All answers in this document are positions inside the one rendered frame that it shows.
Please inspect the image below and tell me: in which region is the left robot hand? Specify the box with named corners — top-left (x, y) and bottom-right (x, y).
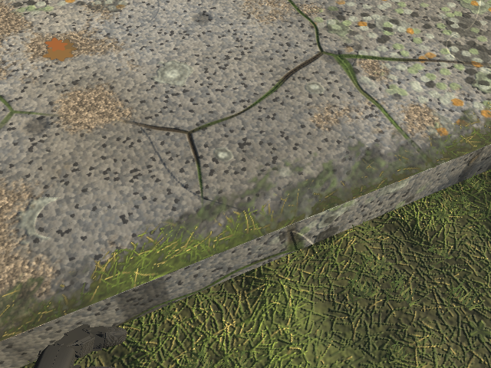
top-left (34, 324), bottom-right (127, 368)

